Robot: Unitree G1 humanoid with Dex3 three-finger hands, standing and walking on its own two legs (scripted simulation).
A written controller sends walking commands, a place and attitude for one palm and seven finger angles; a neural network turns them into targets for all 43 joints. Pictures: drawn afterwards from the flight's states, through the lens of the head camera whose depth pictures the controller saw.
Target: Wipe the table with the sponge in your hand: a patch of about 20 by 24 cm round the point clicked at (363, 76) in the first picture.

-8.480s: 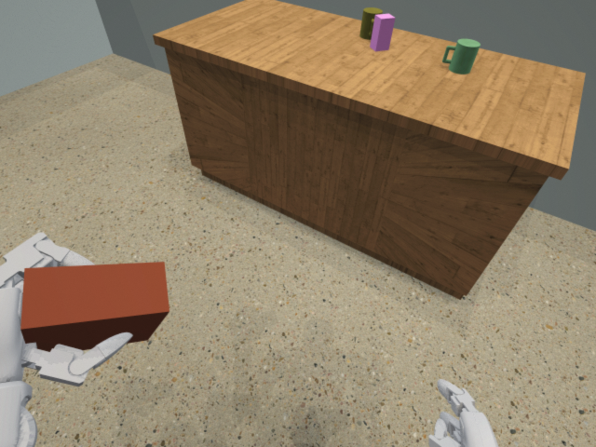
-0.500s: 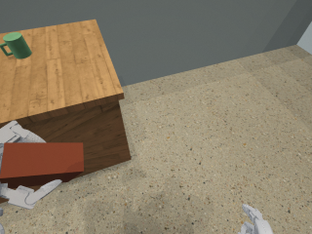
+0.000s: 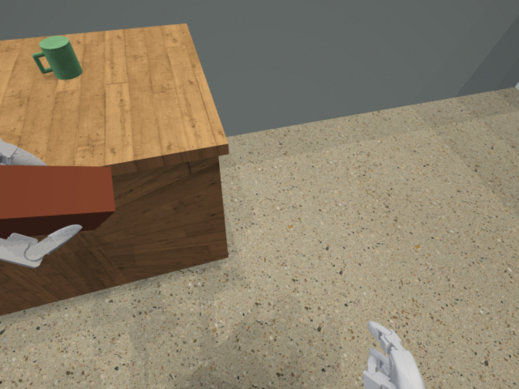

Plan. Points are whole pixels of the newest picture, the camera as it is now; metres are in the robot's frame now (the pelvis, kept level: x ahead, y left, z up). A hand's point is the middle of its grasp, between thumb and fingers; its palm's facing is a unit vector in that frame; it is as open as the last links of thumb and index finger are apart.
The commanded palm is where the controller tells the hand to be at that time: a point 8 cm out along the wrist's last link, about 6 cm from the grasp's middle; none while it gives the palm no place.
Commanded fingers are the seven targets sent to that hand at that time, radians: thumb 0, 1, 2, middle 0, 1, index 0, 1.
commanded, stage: come to a stop and stand still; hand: left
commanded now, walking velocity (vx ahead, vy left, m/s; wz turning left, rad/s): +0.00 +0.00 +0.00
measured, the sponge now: (66, 203) +0.27 +0.27 +0.17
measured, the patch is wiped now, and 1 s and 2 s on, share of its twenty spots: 0.00 0.00 0.00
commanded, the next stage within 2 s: look again from close up in 0.72 s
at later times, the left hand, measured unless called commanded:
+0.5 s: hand (55, 204) +0.26 +0.27 +0.17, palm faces +0.40 -0.86 -0.32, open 9.8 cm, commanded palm +0.20 +0.31 +0.18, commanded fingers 0.00 0.10 1.30 -1.20 -1.60 -1.20 -1.60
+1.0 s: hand (45, 223) +0.25 +0.28 +0.16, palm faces +0.40 -0.84 -0.36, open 9.8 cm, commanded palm +0.19 +0.31 +0.18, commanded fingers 0.00 0.10 1.30 -1.20 -1.60 -1.20 -1.60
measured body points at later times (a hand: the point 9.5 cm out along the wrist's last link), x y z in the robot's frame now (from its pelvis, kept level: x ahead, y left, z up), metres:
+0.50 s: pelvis +0.04 +0.03 +0.01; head +0.06 +0.05 +0.45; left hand +0.24 +0.32 +0.19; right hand +0.24 -0.17 -0.05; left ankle +0.01 +0.11 -0.73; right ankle +0.07 -0.10 -0.73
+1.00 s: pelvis +0.03 +0.03 +0.01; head +0.04 +0.05 +0.46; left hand +0.22 +0.33 +0.18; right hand +0.21 -0.19 -0.06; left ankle +0.01 +0.11 -0.73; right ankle +0.07 -0.10 -0.73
